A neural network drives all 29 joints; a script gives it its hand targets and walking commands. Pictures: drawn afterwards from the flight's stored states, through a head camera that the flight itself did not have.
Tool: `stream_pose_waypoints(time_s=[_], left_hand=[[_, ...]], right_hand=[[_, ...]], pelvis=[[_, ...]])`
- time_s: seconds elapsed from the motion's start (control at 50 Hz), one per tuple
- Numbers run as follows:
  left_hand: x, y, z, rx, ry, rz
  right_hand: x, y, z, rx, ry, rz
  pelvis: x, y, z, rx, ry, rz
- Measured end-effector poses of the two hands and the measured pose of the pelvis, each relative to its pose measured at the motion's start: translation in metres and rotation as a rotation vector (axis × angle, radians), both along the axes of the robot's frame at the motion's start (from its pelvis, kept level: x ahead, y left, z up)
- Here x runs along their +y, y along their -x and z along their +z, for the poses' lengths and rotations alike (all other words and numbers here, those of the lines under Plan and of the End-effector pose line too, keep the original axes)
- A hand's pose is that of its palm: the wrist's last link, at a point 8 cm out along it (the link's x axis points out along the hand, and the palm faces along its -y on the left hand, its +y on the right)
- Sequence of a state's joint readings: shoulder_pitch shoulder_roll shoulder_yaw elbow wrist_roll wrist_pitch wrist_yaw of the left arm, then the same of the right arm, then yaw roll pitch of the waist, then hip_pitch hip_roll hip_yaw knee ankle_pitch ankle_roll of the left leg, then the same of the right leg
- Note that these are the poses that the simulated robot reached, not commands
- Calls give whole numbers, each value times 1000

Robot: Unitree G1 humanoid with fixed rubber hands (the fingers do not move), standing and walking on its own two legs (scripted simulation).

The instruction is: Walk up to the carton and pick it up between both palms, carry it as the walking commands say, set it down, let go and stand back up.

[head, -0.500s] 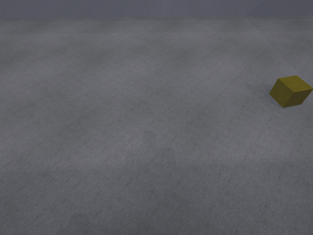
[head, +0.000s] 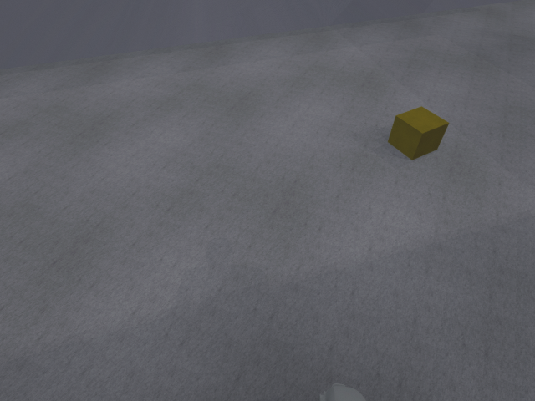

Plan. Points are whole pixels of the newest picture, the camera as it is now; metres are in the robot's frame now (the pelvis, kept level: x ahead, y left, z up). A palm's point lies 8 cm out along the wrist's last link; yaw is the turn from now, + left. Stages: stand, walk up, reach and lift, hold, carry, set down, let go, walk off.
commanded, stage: walk up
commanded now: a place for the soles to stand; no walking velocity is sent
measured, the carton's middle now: (416, 132) +1.65 -0.87 -0.67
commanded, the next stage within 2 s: none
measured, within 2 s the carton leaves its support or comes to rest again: neither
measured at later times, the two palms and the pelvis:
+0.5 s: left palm (213, 321) +0.31 +0.13 -0.16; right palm (470, 381) +0.19 -0.32 -0.12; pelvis +0.21 -0.08 -0.02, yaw -21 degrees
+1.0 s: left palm (292, 201) +0.61 -0.05 -0.14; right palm (505, 276) +0.38 -0.47 -0.12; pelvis +0.44 -0.22 -0.02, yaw -31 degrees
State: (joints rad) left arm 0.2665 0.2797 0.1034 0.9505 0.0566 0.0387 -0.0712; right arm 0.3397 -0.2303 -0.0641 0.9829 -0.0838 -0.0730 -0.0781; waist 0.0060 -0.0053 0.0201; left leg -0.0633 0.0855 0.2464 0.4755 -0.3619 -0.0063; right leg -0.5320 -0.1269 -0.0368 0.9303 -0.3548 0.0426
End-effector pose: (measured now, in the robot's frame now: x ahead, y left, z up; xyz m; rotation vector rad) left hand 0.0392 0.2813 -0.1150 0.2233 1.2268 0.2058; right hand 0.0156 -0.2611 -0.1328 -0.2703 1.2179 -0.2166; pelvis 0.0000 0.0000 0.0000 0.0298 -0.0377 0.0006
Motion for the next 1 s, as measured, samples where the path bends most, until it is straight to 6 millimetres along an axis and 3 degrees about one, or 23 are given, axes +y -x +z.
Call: stream_pose_waypoints(time_s=[0.08, 0.14, 0.2, 0.3, 0.36, 0.4, 0.48, 0.6, 0.7, 0.78, 0.82, 0.86, 1.0], left_hand=[[-14, -77, 15, -118, -41, -89], [-35, -120, 7, -187, -71, -137], [-59, -128, -13, -163, -62, -139], [-105, -127, -28, -26, 31, -190], [-124, -147, -33, -5, 96, -216], [-132, -169, -43, 10, 130, -250], [-150, -243, -48, 3, 153, -379], [-188, -386, -9, -152, 111, -561], [-248, -493, 12, -239, 90, -694], [-306, -557, 5, -315, 84, -756], [-324, -570, -5, -313, 81, -744], [-332, -572, -13, -270, 80, -712], [-329, -568, -21, -133, 114, -608]], right_hand=[[-30, -21, -11, -32, -7, -35], [-53, -44, -32, -35, -22, -39], [-64, -78, -41, -65, -61, -26], [-60, -149, -6, -248, -82, -29], [-53, -182, 14, -314, -76, -40], [-51, -194, 18, -353, -60, -77], [-54, -178, 11, -305, -31, -238], [-63, -137, 18, -116, -38, -426], [-78, -117, 15, 61, -68, -532], [-103, -128, -6, 174, -103, -563], [-122, -150, -15, 182, -110, -558], [-144, -187, -17, 135, -95, -544], [-209, -362, 10, -139, -21, -385]], pelvis=[[-21, -29, -8, -5, 2, -64], [-43, -55, -27, -4, 18, -100], [-56, -74, -38, 6, 54, -162], [-64, -111, -25, 17, 69, -228], [-67, -138, -19, 11, 55, -253], [-67, -159, -24, 9, 44, -280], [-77, -197, -26, 15, 13, -349], [-104, -249, -5, 24, 1, -431], [-137, -294, -4, 27, 3, -474], [-174, -335, -23, 34, 12, -489], [-186, -351, -30, 39, 33, -511], [-194, -370, -30, 47, 48, -532], [-216, -440, -16, 37, 68, -535]])
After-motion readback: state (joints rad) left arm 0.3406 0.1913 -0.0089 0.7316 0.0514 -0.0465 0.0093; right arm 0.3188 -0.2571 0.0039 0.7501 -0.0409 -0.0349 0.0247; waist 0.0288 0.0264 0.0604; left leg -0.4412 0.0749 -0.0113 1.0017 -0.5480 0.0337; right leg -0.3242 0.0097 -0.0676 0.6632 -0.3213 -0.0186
